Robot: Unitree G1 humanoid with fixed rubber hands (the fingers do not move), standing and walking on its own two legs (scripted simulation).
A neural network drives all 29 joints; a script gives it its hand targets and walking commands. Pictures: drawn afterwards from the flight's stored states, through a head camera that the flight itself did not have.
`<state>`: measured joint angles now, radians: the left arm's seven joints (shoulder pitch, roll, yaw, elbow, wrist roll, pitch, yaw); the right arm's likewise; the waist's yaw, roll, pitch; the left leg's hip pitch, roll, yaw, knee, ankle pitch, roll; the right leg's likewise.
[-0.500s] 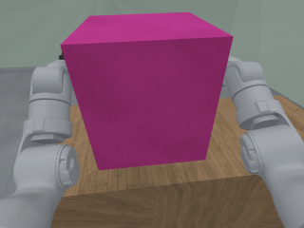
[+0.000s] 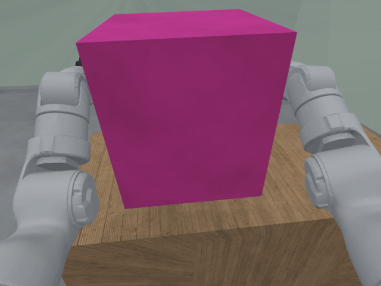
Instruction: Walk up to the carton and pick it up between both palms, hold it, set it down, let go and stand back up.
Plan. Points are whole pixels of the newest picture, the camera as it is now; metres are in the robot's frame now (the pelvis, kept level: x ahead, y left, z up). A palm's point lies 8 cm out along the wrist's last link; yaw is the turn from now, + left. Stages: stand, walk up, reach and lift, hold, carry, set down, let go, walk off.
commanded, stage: hold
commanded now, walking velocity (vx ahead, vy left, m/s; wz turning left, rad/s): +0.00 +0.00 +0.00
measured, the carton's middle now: (185, 102) +0.38 +0.00 +0.28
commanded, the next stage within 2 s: none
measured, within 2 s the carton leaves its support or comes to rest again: neither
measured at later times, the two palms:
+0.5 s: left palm (87, 85) +0.38 +0.18 +0.32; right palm (273, 78) +0.38 -0.18 +0.33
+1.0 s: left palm (85, 82) +0.37 +0.18 +0.32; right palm (275, 75) +0.37 -0.17 +0.34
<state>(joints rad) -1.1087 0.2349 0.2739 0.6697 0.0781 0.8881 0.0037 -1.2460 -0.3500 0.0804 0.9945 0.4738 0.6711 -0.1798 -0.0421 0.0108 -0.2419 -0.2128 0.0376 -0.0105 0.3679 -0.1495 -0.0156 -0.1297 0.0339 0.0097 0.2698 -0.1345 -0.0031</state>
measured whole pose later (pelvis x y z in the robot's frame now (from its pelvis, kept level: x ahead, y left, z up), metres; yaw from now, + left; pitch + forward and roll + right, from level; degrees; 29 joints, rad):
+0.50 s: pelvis +0.01 +0.00 +0.00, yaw +1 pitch +0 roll -2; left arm -1.04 0.22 0.27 0.56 0.08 0.92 0.00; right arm -1.19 -0.35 0.10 0.91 0.49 0.69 -0.20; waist -0.05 0.01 -0.24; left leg -0.21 0.03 -0.03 0.38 -0.16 -0.02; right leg -0.11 0.04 0.01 0.26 -0.14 0.00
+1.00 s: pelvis +0.00 +0.00 +0.00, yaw +0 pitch +0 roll -2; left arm -1.07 0.23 0.28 0.60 0.08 0.91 0.00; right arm -1.22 -0.35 0.08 0.94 0.49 0.70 -0.19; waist -0.05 0.02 -0.25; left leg -0.21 0.03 -0.04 0.37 -0.16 -0.02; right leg -0.12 0.04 0.02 0.26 -0.14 0.00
